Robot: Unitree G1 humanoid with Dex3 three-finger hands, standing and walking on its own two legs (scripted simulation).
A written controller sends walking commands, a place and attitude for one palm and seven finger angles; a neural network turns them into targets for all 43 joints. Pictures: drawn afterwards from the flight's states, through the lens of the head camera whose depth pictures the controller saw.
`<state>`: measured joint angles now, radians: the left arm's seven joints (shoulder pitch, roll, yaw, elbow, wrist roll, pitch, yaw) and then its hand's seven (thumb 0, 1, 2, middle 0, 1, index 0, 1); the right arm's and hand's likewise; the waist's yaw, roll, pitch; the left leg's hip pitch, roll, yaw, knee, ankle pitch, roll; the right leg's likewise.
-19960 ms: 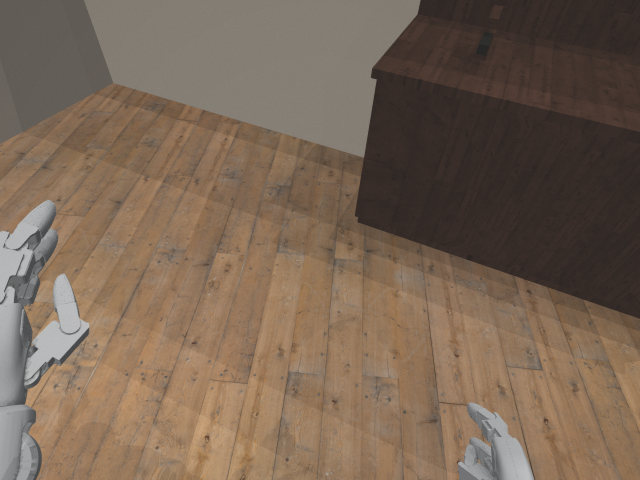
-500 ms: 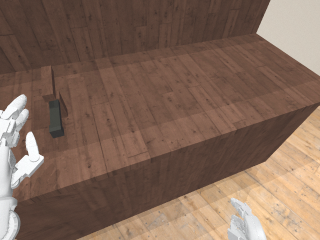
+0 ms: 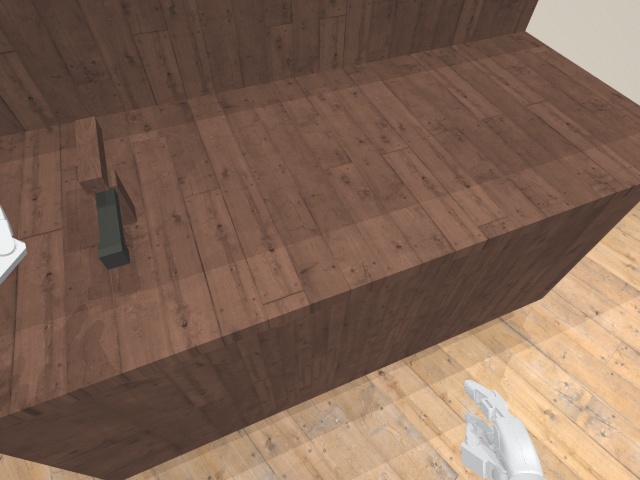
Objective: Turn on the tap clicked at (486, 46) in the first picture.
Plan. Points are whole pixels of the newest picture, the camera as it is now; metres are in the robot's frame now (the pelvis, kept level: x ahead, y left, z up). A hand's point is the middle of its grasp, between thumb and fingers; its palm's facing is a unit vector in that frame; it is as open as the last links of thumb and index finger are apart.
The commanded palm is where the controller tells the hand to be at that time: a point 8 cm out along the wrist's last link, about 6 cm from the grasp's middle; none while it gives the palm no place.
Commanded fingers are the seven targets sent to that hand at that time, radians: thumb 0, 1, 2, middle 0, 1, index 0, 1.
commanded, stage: come to a stop and stand still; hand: left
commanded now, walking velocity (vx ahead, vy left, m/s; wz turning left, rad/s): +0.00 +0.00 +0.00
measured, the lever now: (114, 253) +0.35 +0.31 +0.05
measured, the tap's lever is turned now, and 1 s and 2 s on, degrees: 0 0 0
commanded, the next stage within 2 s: look again from close up in 0.66 s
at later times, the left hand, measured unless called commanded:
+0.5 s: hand (53, 290) +0.24 +0.27 +0.17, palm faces +0.38 -0.85 -0.36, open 7.4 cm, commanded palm +0.17 +0.30 +0.18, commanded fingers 0.00 0.90 0.90 -0.20 -0.30 -0.20 -0.30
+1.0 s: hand (57, 316) +0.22 +0.26 +0.16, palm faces +0.40 -0.85 -0.33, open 7.4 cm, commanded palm +0.16 +0.29 +0.18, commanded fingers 0.00 0.90 0.90 -0.20 -0.30 -0.20 -0.30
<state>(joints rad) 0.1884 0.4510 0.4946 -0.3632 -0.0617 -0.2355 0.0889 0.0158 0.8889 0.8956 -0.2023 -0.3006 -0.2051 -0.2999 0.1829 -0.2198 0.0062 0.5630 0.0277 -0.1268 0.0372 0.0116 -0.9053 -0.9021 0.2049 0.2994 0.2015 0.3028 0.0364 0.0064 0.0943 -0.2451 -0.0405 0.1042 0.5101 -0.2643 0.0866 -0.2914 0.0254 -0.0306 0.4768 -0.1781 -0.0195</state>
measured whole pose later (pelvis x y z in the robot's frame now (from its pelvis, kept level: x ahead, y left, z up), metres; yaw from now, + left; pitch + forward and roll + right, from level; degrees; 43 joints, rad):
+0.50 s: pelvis +0.01 +0.02 +0.00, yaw +0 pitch -1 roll -1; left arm 0.36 0.37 0.35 -0.42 -0.03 -0.23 0.08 0.01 0.89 0.90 -0.21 -0.30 -0.21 -0.30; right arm 0.19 -0.19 0.04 0.54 0.02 -0.10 0.00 0.01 -0.90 -0.90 0.21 0.30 0.20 0.30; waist 0.03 -0.02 0.04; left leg -0.19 -0.06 0.11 0.48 -0.28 0.10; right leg -0.23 0.01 -0.02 0.45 -0.19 0.01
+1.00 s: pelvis +0.00 +0.00 +0.01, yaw +1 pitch -2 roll -1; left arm 0.39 0.35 0.33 -0.40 -0.04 -0.19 0.09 0.01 0.89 0.90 -0.21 -0.30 -0.21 -0.30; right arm 0.21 -0.20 0.04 0.56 0.02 -0.08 -0.02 0.01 -0.90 -0.90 0.21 0.30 0.20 0.30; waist 0.04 -0.02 0.03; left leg -0.18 -0.04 0.09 0.45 -0.25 0.08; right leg -0.21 0.03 -0.04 0.40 -0.15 -0.02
